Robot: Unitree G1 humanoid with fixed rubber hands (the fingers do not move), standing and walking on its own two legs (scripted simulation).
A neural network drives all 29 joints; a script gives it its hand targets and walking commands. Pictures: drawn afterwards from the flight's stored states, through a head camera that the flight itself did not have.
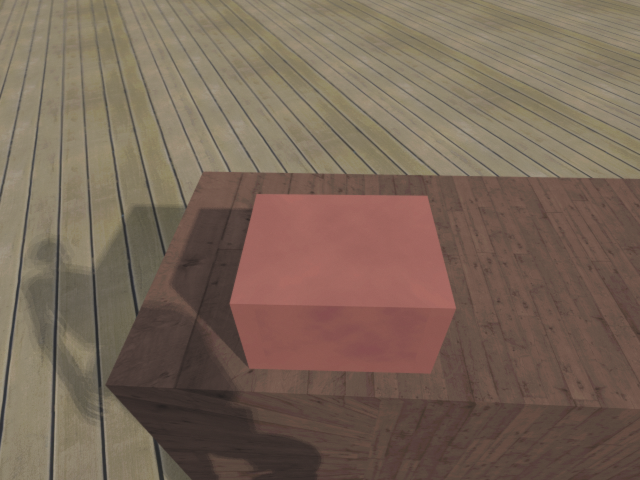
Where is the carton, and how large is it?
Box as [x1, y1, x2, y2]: [230, 194, 455, 373]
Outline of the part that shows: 256,194 230,299 230,306 249,368 430,373 454,312 455,306 427,196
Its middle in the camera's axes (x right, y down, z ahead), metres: +0.04 +0.07 +0.68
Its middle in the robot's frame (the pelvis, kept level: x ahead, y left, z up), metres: +0.47 +0.00 -0.05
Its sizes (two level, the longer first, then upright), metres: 0.306 0.241 0.187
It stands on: a pedestal, 0.63 m high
